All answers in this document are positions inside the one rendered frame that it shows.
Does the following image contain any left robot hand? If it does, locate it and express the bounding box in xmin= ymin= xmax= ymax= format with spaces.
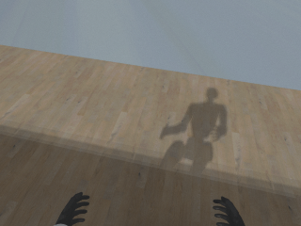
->
xmin=55 ymin=192 xmax=90 ymax=226

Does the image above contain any right robot hand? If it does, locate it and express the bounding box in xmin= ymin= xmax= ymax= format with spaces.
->
xmin=213 ymin=196 xmax=245 ymax=226

